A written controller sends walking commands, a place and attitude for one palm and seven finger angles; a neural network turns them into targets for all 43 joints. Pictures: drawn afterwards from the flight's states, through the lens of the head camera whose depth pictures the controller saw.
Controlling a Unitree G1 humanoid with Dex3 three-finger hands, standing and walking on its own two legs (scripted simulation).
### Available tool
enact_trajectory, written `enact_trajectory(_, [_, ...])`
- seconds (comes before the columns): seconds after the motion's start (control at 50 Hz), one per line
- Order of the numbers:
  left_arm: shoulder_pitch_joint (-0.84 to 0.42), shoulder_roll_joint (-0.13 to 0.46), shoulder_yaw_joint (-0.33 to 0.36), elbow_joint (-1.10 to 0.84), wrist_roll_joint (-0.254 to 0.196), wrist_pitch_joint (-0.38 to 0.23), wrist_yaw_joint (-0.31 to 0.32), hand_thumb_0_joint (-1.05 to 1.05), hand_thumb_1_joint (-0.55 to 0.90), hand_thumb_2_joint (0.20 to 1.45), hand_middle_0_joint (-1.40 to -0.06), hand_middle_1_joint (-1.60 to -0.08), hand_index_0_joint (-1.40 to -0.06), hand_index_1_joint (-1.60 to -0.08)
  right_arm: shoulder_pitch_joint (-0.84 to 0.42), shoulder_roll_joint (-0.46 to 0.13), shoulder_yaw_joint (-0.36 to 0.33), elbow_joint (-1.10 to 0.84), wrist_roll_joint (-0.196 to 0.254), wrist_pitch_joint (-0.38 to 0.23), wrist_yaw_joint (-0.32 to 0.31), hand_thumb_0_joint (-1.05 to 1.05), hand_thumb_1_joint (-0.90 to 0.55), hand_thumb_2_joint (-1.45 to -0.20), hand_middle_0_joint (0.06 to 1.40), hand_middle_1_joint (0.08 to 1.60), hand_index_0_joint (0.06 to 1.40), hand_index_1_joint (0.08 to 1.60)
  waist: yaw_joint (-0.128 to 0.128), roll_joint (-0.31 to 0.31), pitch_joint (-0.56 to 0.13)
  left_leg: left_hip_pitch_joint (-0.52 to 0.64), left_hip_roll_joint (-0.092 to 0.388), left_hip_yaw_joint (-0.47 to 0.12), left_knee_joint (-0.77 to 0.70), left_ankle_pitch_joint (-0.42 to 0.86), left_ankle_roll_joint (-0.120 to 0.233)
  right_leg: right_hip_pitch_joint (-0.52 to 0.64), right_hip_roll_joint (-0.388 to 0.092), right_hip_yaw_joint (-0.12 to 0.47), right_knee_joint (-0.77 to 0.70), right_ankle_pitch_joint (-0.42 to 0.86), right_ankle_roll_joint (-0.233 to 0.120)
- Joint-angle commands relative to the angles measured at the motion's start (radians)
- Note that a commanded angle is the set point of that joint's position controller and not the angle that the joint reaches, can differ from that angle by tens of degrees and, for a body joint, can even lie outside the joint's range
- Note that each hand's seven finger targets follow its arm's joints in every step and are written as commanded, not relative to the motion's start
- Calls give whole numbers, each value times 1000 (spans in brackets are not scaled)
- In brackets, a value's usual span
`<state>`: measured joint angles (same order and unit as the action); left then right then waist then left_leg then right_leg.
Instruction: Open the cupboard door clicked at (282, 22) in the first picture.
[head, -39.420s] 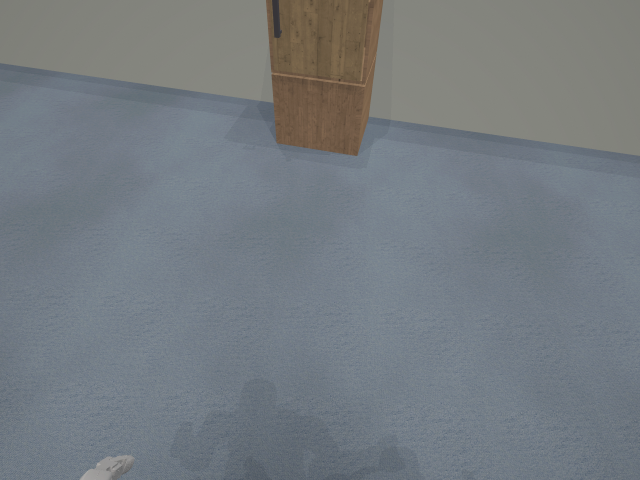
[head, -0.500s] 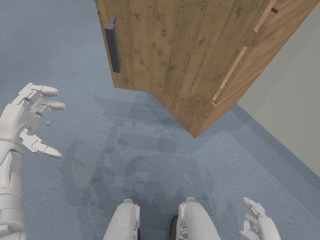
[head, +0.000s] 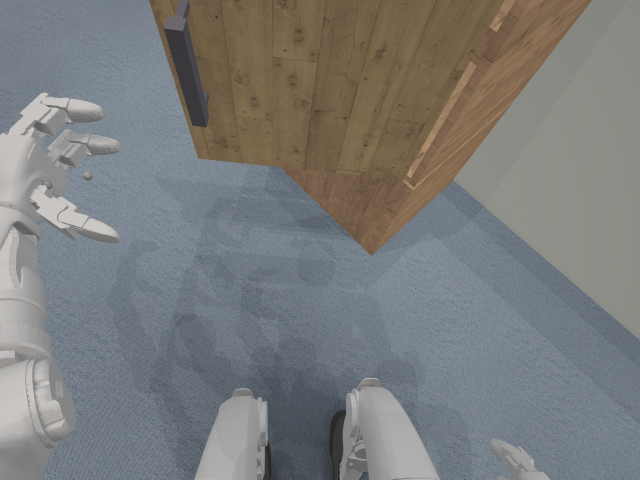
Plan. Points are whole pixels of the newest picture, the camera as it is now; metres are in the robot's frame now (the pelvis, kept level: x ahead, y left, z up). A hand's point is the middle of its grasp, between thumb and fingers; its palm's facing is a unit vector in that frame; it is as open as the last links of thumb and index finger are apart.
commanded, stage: move the hooked fingers beside the handle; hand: left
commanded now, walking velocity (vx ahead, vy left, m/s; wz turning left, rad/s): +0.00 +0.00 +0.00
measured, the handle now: (192, 68) +0.63 +0.17 +0.03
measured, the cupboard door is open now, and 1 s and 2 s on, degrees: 43 43 43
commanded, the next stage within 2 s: slide the fingers in behind the handle in 1.42 s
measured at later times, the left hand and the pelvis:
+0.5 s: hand (114, 109) +0.55 +0.26 +0.04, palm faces -0.06 -1.00 -0.03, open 14.0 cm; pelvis -0.01 +0.01 -0.03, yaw -2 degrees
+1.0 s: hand (119, 89) +0.58 +0.26 +0.03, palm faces -0.04 -1.00 -0.03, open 14.0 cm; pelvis +0.01 +0.01 -0.02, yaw -3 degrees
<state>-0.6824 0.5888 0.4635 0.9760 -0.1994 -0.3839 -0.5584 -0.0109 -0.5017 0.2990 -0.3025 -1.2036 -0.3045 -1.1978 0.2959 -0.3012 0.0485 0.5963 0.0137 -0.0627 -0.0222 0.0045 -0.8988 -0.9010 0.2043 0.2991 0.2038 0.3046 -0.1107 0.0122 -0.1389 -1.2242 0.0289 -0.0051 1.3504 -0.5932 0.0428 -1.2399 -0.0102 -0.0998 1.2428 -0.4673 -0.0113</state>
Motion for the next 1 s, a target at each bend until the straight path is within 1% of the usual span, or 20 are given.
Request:
enact_trajectory(0.0, [-451,343,77,-110,7,-79,13,0,-500,300,-300,-1200,-300,-1200,145,-198,-67,-52,-4,-4,-22,0,-900,-900,200,300,200,300,-41,113,-467,260,-9,-61,-149,355,-8,244,34,67,-107,167,-13])
enact_trajectory(0.04, [-487,383,98,-109,18,-94,19,0,-500,300,-300,-1200,-300,-1200,150,-199,-62,-54,-9,2,-22,0,-900,-900,200,300,200,300,-37,140,-515,263,-12,-64,-138,375,-8,257,34,70,-95,180,-14])
enact_trajectory(0.08, [-520,412,102,-133,30,-111,19,0,-500,300,-300,-1200,-300,-1200,161,-203,-61,-52,-15,10,-18,0,-900,-900,200,300,200,300,-28,226,-583,342,-8,-79,-136,451,-22,229,36,60,-78,203,-20])
enact_trajectory(0.1, [-524,376,76,-114,31,-106,18,0,-500,300,-300,-1200,-300,-1200,164,-202,-62,-47,-16,15,-13,0,-900,-900,200,300,200,300,-45,228,-580,369,-5,-87,-131,475,-25,193,36,52,-78,205,-19])
enact_trajectory(0.14, [-549,407,86,-76,44,-92,20,0,-500,300,-300,-1200,-300,-1200,169,-209,-56,-41,-17,28,-12,0,-900,-900,200,300,200,300,-55,216,-558,344,0,-94,-124,461,-24,175,37,48,-74,189,-17])
enact_trajectory(0.16, [-556,380,68,-46,41,-82,19,0,-500,300,-300,-1200,-300,-1200,173,-207,-55,-47,-15,32,-12,0,-900,-900,200,300,200,300,-73,194,-540,333,-2,-96,-121,457,-17,157,41,44,-75,185,-16])
enact_trajectory(0.22, [-601,403,67,11,60,-43,24,0,-500,300,-300,-1200,-300,-1200,187,-214,-48,-44,-15,50,-13,0,-900,-900,200,300,200,300,-90,180,-517,277,1,-93,-116,402,-10,154,39,47,-80,169,-9])
enact_trajectory(0.28, [-685,478,92,-1,87,-38,38,0,-500,300,-300,-1200,-300,-1200,205,-222,-39,-44,-22,63,-14,0,-900,-900,200,300,200,300,-97,217,-559,290,4,-105,-104,419,-14,129,41,42,-61,170,-13])
enact_trajectory(0.3, [-725,466,72,-4,93,-38,43,0,-500,300,-300,-1200,-300,-1200,204,-219,-37,-41,-25,66,-13,0,-900,-900,200,300,200,300,-113,245,-560,293,4,-105,-95,415,-14,109,41,44,-62,166,-11])
enact_trajectory(0.32, [-751,508,99,-23,99,-46,52,0,-500,300,-300,-1200,-300,-1200,214,-223,-36,-39,-28,70,-14,0,-900,-900,200,300,200,300,-110,242,-585,303,6,-112,-90,430,-16,113,42,41,-54,171,-12])
enact_trajectory(0.38, [-823,500,71,-6,118,-49,65,0,-500,300,-300,-1200,-300,-1200,224,-223,-29,-31,-34,77,-9,0,-900,-900,200,300,200,300,-135,293,-584,329,11,-124,-83,437,-25,57,47,33,-48,158,-16])
enact_trajectory(0.46, [-879,514,55,86,147,-13,81,0,-500,300,-300,-1200,-300,-1200,246,-225,-13,-31,-38,90,-11,0,-900,-900,200,300,200,300,-169,281,-546,271,11,-132,-68,417,-17,29,47,25,-35,152,-14])
enact_trajectory(0.56, [-948,549,37,93,202,19,100,0,-500,300,-300,-1200,-300,-1200,286,-228,-5,-32,-51,115,-7,0,-900,-900,200,300,200,300,-187,360,-596,341,21,-159,-50,514,-37,-34,46,10,-11,182,-18])
enact_trajectory(0.62, [-944,586,77,73,203,25,106,0,-500,300,-300,-1200,-300,-1200,307,-229,-6,-37,-58,134,-2,0,-900,-900,200,300,200,300,-182,355,-646,368,28,-161,-38,579,-41,-9,51,10,-13,219,-15])
enact_trajectory(0.68, [-860,622,115,58,201,39,95,0,-500,300,-300,-1200,-300,-1200,313,-226,-2,-56,-57,150,8,0,-900,-900,200,300,200,300,-145,378,-673,373,31,-155,-49,622,-41,43,54,11,-16,241,-17])
enact_trajectory(0.74, [-857,601,101,6,201,54,98,0,-500,300,-300,-1200,-300,-1200,312,-219,-6,-61,-56,163,13,0,-900,-900,200,300,200,300,-154,343,-656,353,33,-147,-57,600,-26,75,57,15,-31,258,-11])
enact_trajectory(0.8, [-839,633,154,-93,179,38,102,0,-500,300,-300,-1200,-300,-1200,321,-217,-18,-61,-54,168,19,0,-900,-900,200,300,200,300,-132,375,-722,429,38,-153,-65,676,-36,96,59,18,-40,292,-12])
enact_trajectory(0.82, [-833,614,148,-102,168,36,101,0,-500,300,-300,-1200,-300,-1200,317,-214,-19,-60,-53,167,22,0,-900,-900,200,300,200,300,-135,366,-723,426,37,-151,-70,667,-35,108,62,20,-46,294,-11])
enact_trajectory(0.88, [-838,563,124,-100,151,33,100,0,-500,300,-300,-1200,-300,-1200,318,-208,-23,-37,-51,161,26,0,-900,-900,200,300,200,300,-154,358,-669,434,37,-145,-78,651,-28,98,63,22,-68,293,-10])
enact_trajectory(0.98, [-763,506,72,22,170,56,96,0,-500,300,-300,-1200,-300,-1200,323,-203,-18,-27,-50,163,23,0,-900,-900,200,300,200,300,-160,327,-546,385,35,-134,-94,607,-20,81,63,16,-83,263,-11])
